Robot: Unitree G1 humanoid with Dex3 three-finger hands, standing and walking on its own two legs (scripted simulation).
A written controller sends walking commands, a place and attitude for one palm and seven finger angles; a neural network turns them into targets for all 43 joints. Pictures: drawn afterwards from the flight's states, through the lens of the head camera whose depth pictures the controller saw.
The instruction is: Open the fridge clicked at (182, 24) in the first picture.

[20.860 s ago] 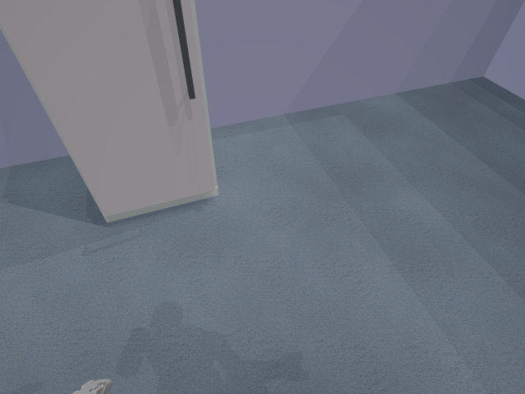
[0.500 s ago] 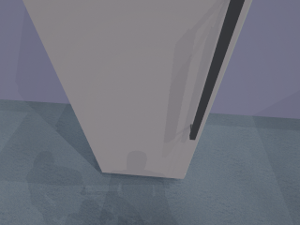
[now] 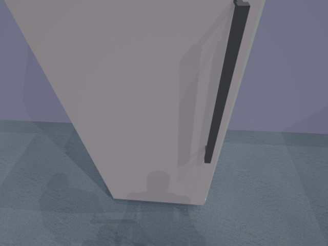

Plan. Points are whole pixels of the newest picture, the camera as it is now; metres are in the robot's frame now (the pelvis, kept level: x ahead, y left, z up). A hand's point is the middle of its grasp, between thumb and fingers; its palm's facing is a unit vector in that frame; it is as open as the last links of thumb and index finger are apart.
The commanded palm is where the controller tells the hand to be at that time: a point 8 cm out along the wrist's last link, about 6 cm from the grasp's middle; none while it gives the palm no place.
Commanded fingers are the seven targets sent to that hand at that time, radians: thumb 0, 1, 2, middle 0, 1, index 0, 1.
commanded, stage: look again from close up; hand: right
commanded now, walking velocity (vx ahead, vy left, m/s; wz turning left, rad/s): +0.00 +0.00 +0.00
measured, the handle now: (218, 103) +0.45 -0.11 +0.12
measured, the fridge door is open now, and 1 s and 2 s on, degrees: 0 0 0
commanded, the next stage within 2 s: none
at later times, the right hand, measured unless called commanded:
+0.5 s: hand out of the picture -0.08 -0.18 -0.18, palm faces +0.01 +0.98 -0.17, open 7.4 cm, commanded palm none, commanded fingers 0.00 -0.90 -0.90 0.20 0.30 0.20 0.30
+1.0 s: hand out of the picture -0.16 -0.17 -0.18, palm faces +0.12 +0.98 -0.13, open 7.4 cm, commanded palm none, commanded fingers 0.00 -0.90 -0.90 0.20 0.30 0.20 0.30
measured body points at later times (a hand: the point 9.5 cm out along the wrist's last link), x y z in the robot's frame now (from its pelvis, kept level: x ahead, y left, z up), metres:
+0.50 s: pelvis -0.03 -0.02 +0.00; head -0.02 -0.03 +0.45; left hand -0.02 +0.22 -0.15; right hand -0.08 -0.23 -0.16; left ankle -0.06 +0.14 -0.73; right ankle +0.05 -0.02 -0.74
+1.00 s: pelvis -0.08 -0.02 +0.00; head -0.09 -0.04 +0.45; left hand -0.04 +0.21 -0.15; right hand -0.17 -0.22 -0.16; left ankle -0.06 +0.14 -0.73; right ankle +0.04 -0.02 -0.73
